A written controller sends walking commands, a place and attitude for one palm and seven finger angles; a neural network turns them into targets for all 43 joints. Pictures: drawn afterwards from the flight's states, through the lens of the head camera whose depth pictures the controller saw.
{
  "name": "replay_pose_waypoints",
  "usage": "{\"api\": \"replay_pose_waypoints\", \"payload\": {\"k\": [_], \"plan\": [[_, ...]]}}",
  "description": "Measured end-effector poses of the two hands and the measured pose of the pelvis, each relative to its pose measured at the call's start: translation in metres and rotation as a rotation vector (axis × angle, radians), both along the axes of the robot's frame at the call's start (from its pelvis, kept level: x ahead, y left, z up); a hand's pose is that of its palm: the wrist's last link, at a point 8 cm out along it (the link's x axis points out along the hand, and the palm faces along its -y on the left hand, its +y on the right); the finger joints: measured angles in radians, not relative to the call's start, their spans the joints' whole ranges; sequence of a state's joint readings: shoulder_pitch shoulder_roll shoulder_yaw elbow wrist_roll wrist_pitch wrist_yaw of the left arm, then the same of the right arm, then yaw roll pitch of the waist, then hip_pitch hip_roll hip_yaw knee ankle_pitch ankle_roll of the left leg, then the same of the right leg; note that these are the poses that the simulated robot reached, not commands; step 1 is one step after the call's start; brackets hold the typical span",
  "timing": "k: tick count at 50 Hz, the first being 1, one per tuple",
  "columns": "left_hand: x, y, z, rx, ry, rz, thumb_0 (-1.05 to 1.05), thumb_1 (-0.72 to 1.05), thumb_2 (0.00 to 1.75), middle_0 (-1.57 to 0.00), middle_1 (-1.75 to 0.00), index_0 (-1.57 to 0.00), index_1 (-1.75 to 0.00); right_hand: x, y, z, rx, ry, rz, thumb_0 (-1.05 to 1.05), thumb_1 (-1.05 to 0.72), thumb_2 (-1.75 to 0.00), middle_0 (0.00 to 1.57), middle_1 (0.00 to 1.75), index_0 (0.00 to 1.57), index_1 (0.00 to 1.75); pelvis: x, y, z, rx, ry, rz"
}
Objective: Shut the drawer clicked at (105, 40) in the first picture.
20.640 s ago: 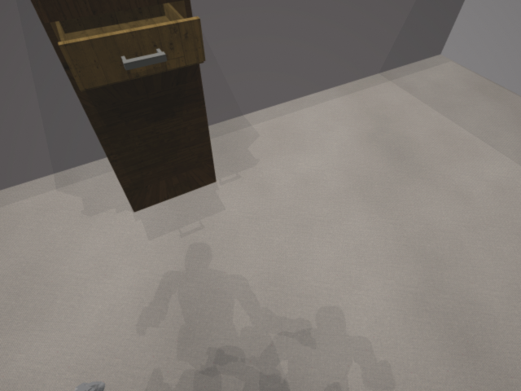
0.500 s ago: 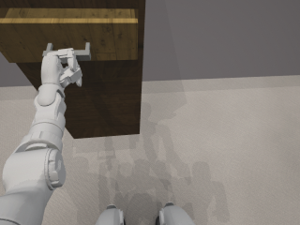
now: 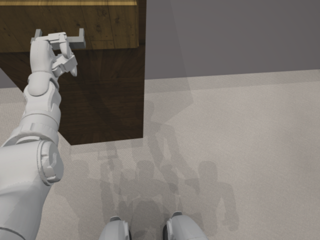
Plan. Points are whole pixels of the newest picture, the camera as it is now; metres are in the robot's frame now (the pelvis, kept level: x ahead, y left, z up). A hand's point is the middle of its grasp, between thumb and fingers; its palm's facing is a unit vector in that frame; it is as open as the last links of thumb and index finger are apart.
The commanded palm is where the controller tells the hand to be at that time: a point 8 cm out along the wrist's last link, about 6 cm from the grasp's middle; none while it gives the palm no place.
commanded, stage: push the drawer shut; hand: left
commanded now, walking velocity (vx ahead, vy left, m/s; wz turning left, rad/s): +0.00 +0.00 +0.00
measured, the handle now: (60, 37) +0.61 +0.19 +0.10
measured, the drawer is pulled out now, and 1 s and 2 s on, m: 0.01 0.00 0.00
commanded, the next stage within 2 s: pull the fist back off the drawer in 0.34 s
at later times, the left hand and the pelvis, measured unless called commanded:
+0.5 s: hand (66, 53) +0.55 +0.17 +0.10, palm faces +0.01 -1.00 -0.02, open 3.1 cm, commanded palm +0.58 +0.20 +0.09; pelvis -0.02 +0.00 -0.01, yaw +0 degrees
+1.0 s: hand (73, 56) +0.54 +0.15 +0.10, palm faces +0.03 -1.00 -0.01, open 3.1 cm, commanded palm +0.51 +0.20 +0.09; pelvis -0.01 +0.02 -0.01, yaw +0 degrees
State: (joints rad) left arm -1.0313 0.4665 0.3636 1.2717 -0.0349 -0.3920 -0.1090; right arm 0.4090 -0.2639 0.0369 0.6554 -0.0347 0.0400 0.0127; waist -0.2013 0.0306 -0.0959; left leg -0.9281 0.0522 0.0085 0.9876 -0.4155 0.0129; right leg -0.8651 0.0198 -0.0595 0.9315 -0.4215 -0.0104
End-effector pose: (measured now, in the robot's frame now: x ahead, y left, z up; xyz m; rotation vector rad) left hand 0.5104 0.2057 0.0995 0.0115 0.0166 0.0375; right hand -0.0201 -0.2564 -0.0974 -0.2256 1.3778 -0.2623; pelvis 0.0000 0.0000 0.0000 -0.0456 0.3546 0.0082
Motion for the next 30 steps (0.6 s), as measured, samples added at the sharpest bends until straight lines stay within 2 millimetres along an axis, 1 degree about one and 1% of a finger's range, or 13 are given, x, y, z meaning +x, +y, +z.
{"api": "replay_pose_waypoints", "payload": {"k": [8, 18, 30], "plan": [[0.014, 0.002, 0.001, 0.004, 0.013, -0.008, 0.04, 0.84, 0.94, -1.4, -1.6, -1.4, -1.6, -0.011, -0.002, 0.001, -0.014, 0.032, -0.003, 0.0, -0.9, -0.9, 0.2, 0.3, 0.21, 0.3, -0.001, -0.001, -0.003, -0.007, 0.023, 0.005], [0.017, 0.013, 0.0, 0.009, 0.027, -0.016, 0.01, 0.7, 0.95, -1.4, -1.6, -1.4, -1.6, -0.032, -0.002, 0.003, -0.038, 0.068, -0.004, 0.0, -0.9, -0.9, 0.2, 0.3, 0.21, 0.3, -0.012, -0.001, -0.009, -0.022, 0.045, 0.016], [0.019, 0.017, 0.0, 0.01, 0.03, -0.02, 0.01, 0.66, 0.94, -1.4, -1.6, -1.4, -1.6, -0.055, 0.006, 0.006, -0.057, 0.087, 0.004, 0.0, -0.9, -0.9, 0.2, 0.3, 0.21, 0.3, -0.025, 0.006, -0.013, -0.032, 0.066, 0.022]]}}
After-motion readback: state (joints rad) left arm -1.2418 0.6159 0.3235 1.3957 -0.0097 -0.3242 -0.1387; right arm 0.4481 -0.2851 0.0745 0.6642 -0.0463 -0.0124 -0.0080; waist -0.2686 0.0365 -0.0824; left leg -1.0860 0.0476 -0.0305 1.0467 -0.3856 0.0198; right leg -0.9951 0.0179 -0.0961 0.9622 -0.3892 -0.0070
